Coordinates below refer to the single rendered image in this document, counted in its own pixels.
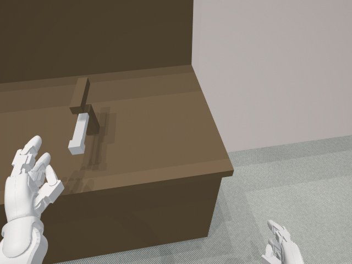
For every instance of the counter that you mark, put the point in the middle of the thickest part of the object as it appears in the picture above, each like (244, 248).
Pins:
(153, 160)

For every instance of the tap lever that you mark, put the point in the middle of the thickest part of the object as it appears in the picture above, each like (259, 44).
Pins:
(76, 145)

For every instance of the right robot hand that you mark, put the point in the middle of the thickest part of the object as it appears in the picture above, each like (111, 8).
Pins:
(287, 253)

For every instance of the left robot hand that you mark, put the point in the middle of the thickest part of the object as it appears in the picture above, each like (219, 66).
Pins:
(22, 187)

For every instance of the left robot forearm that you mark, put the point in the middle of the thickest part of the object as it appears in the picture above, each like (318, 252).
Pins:
(23, 241)

